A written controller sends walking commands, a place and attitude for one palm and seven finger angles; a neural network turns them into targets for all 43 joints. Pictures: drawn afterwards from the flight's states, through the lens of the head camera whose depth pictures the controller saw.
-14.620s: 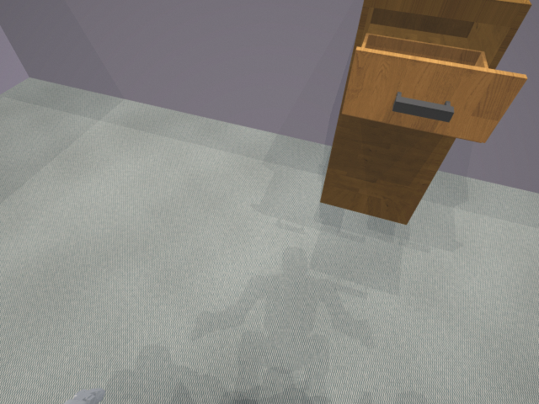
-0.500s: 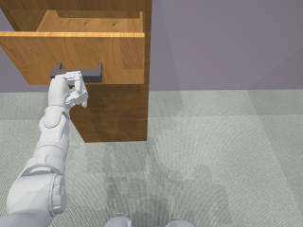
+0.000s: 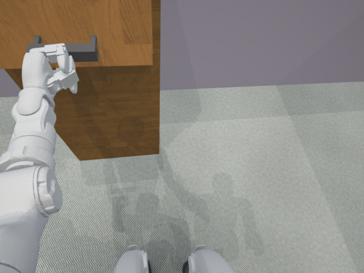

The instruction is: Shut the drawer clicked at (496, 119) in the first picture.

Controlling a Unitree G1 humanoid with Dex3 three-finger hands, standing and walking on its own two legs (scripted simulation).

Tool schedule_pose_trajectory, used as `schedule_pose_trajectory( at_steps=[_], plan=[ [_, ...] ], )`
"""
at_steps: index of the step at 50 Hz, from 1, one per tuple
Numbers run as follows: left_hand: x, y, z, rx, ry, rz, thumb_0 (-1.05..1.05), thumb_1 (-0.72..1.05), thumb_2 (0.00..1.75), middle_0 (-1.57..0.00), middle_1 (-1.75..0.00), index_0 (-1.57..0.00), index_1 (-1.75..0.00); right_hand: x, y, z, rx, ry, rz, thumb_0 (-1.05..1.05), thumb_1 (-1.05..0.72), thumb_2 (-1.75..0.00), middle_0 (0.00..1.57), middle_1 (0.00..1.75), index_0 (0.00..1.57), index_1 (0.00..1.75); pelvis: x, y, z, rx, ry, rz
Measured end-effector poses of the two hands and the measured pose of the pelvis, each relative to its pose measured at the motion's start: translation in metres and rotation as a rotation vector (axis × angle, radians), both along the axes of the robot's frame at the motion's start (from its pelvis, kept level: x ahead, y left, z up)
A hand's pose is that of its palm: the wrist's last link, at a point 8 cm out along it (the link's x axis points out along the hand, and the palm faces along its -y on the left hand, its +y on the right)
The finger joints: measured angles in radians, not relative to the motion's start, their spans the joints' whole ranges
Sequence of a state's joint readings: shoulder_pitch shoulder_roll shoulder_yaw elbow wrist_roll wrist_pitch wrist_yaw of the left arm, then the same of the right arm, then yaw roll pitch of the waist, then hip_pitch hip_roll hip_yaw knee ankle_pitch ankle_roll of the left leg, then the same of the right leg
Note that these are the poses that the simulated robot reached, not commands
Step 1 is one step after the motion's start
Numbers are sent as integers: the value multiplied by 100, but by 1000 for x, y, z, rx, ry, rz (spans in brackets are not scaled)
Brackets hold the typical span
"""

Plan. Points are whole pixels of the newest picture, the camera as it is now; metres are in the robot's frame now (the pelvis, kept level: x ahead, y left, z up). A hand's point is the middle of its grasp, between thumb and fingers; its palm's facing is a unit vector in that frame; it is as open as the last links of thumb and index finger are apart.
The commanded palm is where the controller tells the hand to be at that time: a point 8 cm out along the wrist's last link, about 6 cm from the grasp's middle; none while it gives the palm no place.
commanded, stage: push the drawer shut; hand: left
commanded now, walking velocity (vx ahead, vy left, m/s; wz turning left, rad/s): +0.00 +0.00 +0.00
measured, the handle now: (65, 46) +0.60 +0.21 +0.10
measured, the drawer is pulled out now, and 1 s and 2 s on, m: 0.05 0.00 0.00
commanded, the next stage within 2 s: pull the fist back off the drawer in 0.68 s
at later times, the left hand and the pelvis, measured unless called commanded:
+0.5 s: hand (71, 55) +0.58 +0.19 +0.09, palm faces +0.04 -1.00 -0.01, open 2.8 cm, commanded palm +0.58 +0.22 +0.10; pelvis +0.01 +0.01 -0.01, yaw +0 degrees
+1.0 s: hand (71, 53) +0.58 +0.19 +0.10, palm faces +0.05 -1.00 -0.03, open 3.1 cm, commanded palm +0.58 +0.21 +0.10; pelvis -0.02 +0.02 -0.02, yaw +0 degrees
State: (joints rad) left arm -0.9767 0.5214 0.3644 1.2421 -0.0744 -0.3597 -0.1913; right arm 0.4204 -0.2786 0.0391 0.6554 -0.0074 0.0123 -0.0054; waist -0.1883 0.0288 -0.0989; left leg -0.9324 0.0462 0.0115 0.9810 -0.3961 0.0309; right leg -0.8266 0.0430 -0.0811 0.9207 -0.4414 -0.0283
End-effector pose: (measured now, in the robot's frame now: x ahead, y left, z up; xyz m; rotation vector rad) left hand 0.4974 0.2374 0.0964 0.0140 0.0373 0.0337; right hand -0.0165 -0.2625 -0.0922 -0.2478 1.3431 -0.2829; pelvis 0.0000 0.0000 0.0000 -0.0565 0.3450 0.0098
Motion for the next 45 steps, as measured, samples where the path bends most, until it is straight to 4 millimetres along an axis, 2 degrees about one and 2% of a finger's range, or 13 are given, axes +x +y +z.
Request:
schedule_pose_trajectory(
  at_steps=[19,30,45],
  plan=[
    [53,2,-1,-6,18,7,-3,74,91,-140,-160,-139,-160,-33,21,7,-3,142,-40,0,-90,-90,20,30,20,30,8,12,-6,-22,75,-2],
    [56,11,-1,-2,24,19,-5,62,91,-140,-160,-139,-160,-43,28,8,-3,184,-26,0,-90,-90,21,30,20,30,5,16,-9,-36,90,17],
    [55,10,2,12,14,24,0,61,93,-140,-160,-140,-160,-58,28,7,-35,156,-6,0,-90,-90,20,30,20,30,-14,18,-17,-48,106,23]
  ],
)
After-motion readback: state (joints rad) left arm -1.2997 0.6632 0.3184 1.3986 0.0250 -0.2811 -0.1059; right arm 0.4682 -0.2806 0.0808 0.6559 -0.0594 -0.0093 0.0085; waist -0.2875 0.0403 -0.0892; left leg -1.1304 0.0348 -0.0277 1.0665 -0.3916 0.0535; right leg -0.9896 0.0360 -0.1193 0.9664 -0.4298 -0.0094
